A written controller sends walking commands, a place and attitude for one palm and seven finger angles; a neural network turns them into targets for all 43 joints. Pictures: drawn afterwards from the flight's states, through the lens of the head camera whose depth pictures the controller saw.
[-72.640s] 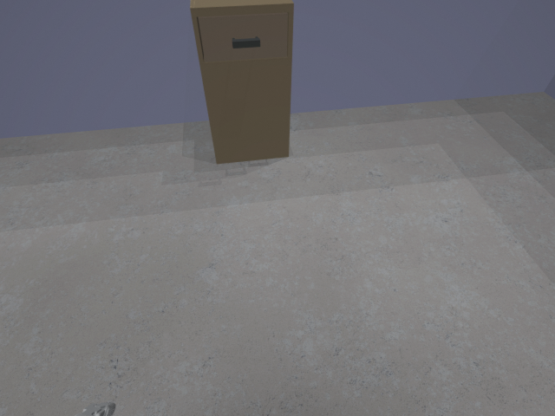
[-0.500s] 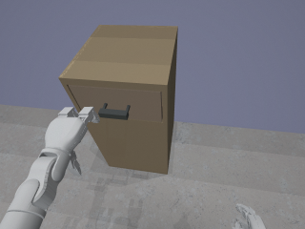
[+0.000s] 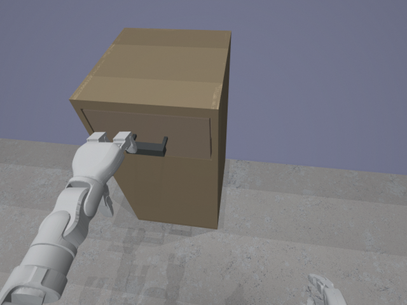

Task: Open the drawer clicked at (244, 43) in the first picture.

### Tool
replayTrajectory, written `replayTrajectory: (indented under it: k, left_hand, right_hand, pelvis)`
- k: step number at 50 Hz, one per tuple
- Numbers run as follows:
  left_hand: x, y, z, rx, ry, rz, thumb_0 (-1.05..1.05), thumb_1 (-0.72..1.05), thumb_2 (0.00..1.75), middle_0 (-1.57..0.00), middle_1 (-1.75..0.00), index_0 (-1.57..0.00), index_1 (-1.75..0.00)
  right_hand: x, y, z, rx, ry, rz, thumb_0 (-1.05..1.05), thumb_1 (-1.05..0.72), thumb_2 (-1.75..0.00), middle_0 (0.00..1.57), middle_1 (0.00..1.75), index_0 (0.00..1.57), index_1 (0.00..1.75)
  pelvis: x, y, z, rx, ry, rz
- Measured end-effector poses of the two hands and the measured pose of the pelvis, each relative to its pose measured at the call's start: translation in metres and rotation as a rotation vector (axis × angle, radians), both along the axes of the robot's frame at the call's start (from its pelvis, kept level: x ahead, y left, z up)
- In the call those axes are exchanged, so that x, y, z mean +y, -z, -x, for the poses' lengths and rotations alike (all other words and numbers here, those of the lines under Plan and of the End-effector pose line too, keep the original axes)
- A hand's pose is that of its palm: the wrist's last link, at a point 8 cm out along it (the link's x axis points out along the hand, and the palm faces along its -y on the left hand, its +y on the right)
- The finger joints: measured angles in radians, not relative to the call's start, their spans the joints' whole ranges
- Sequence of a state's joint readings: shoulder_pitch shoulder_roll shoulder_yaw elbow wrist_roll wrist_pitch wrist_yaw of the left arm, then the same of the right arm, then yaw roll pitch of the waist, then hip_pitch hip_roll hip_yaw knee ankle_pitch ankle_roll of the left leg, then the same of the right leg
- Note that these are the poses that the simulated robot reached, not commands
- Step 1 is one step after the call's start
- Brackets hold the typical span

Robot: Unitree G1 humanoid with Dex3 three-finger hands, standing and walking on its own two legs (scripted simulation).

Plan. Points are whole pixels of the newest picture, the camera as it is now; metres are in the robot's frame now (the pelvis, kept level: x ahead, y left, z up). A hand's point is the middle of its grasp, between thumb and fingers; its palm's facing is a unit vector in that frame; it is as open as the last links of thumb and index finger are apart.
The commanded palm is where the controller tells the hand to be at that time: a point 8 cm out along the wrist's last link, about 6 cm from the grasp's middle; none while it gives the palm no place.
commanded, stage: move the hooked fingers above the handle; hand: left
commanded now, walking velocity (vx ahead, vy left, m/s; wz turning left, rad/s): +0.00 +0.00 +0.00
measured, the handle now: (147, 143) +0.55 +0.23 -0.08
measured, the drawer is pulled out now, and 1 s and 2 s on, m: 0.00 0.00 0.00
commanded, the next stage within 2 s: lower the fingers behind the handle in 1.86 s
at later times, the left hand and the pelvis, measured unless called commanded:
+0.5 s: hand (124, 157) +0.42 +0.23 +0.02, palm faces -0.06 -0.04 -1.00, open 13.8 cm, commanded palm +0.41 +0.24 +0.08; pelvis +0.00 +0.01 -0.01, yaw -2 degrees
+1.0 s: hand (133, 149) +0.48 +0.24 -0.02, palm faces -0.10 -0.03 -0.99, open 13.8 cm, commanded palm +0.47 +0.23 +0.04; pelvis +0.00 +0.02 -0.04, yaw -2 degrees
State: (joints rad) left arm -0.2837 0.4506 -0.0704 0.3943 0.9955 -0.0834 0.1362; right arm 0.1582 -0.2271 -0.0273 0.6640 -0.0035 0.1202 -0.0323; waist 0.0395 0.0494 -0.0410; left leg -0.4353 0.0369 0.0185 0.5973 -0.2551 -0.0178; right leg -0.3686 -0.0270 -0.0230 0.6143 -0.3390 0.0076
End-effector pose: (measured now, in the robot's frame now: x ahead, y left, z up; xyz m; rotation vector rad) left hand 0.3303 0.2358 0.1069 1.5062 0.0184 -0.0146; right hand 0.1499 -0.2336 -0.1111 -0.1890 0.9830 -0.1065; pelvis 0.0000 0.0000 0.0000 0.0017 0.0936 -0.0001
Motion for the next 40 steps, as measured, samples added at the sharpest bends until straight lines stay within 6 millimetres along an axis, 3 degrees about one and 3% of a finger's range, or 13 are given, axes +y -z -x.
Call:
replayTrajectory:
  k: [5, 10, 19, 40]
  left_hand:
    - [0.005, 0.007, -0.016, 0.033, -0.002, -0.005, 0.00, -0.49, 0.30, -0.32, -1.20, -0.32, -1.20]
    - [-0.003, 0.014, -0.028, 0.031, 0.050, 0.002, 0.00, -0.49, 0.30, -0.32, -1.20, -0.32, -1.20]
    - [-0.005, 0.029, -0.057, 0.016, 0.044, -0.022, 0.00, -0.49, 0.30, -0.32, -1.20, -0.32, -1.20]
    - [0.005, 0.057, -0.109, 0.049, 0.042, -0.026, 0.00, -0.49, 0.30, -0.32, -1.20, -0.32, -1.20]
  right_hand:
    - [-0.012, 0.006, 0.024, 0.059, 0.045, 0.026, 0.01, -0.91, -0.89, 0.20, 0.30, 0.20, 0.30]
    - [-0.023, 0.013, 0.049, 0.124, 0.088, 0.049, 0.01, -0.91, -0.89, 0.20, 0.30, 0.20, 0.30]
    - [-0.027, 0.023, 0.086, 0.210, 0.154, 0.058, 0.01, -0.91, -0.89, 0.20, 0.30, 0.20, 0.30]
    - [-0.026, 0.029, 0.137, 0.326, 0.222, 0.107, 0.01, -0.91, -0.89, 0.20, 0.30, 0.20, 0.30]
  pelvis:
    - [0.001, 0.003, 0.000, 0.022, 0.003, 0.002]
    - [0.004, 0.006, 0.000, 0.046, 0.008, 0.004]
    - [0.006, 0.013, 0.003, 0.095, 0.017, 0.007]
    - [0.016, 0.028, 0.006, 0.206, 0.023, 0.024]
